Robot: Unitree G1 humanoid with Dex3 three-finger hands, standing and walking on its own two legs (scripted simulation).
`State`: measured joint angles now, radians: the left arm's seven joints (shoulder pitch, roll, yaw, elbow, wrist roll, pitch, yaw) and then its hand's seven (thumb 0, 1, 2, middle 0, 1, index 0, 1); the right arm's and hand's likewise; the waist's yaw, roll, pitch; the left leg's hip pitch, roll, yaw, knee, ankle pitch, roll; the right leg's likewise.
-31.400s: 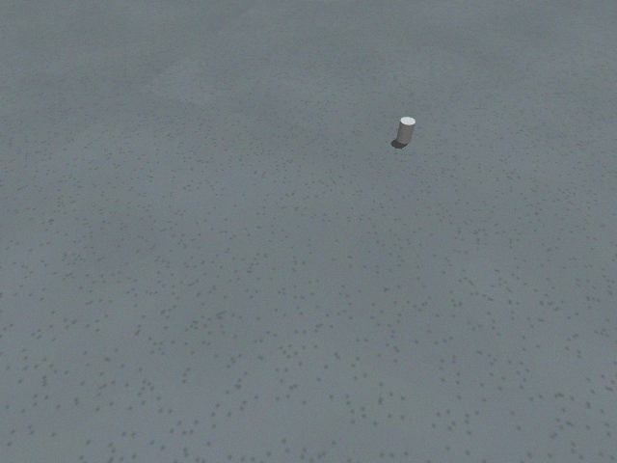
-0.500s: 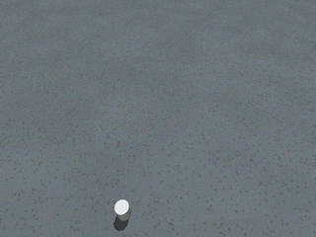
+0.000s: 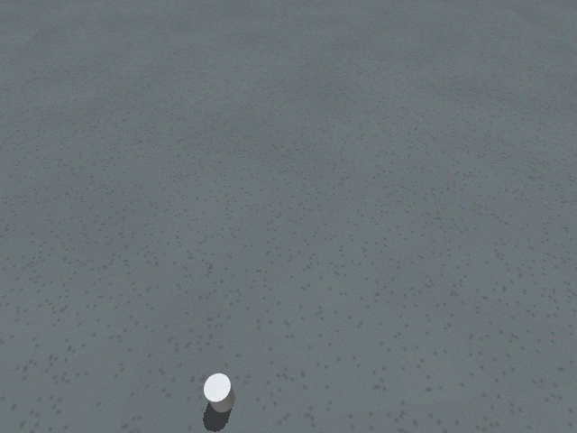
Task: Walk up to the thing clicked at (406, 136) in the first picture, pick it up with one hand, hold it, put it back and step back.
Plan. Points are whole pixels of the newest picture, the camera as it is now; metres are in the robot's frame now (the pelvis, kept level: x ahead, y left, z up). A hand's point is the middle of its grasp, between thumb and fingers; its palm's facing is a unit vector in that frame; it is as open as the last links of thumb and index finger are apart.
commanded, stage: stand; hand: left
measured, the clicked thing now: (220, 393) +0.39 +0.22 -0.72
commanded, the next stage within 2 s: step back in 0.64 s
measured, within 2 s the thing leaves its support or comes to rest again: neither
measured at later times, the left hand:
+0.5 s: hand out of the picture +0.07 +0.24 -0.16, palm faces -0.02 -0.94 -0.34, open 7.4 cm
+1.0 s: hand out of the picture +0.10 +0.31 -0.18, palm faces -0.02 -0.93 -0.37, open 7.4 cm
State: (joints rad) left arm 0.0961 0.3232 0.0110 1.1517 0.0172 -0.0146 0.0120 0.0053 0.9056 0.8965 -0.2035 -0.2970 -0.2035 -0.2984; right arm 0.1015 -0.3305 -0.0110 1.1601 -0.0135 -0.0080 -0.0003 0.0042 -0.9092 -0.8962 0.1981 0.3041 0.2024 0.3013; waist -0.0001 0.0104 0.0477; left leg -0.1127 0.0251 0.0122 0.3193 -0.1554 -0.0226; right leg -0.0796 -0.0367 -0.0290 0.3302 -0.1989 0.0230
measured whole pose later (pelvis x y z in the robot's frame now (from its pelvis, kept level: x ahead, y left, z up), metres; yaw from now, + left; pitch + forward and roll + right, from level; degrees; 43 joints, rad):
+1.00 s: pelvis -0.04 +0.04 -0.02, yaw -1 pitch +0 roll -1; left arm 0.03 0.41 0.07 0.93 0.01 0.06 0.03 0.01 0.91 0.90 -0.20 -0.30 -0.20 -0.30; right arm 0.14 -0.37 -0.06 1.00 -0.02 0.03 0.01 0.00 -0.91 -0.90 0.20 0.30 0.20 0.30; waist -0.02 -0.05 0.18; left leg -0.28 -0.04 0.00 0.63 -0.35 0.06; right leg -0.40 0.03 0.12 0.84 -0.48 -0.02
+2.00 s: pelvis -0.27 +0.07 -0.01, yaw -1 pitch -2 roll -2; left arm 0.19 0.41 0.11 0.82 0.02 0.07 0.01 0.01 0.91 0.90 -0.20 -0.30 -0.20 -0.30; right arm 0.17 -0.34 -0.03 0.88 -0.04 0.02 0.00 0.01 -0.90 -0.90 0.20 0.30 0.21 0.30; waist 0.02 -0.05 0.14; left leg -0.29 0.02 -0.04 0.54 -0.22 0.01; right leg -0.46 0.13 0.19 1.24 -0.43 0.01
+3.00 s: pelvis -0.61 -0.01 -0.03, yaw -4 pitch -3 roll -1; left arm 0.23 0.36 0.07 0.91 0.04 0.04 0.00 0.01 0.91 0.90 -0.20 -0.30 -0.20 -0.30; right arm 0.09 -0.42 -0.06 0.84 -0.02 0.06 -0.01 0.00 -0.91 -0.90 0.20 0.30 0.20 0.30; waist 0.03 0.06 0.14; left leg -0.50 0.04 -0.09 0.81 -0.39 0.00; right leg -0.23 0.04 0.03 0.69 -0.40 -0.01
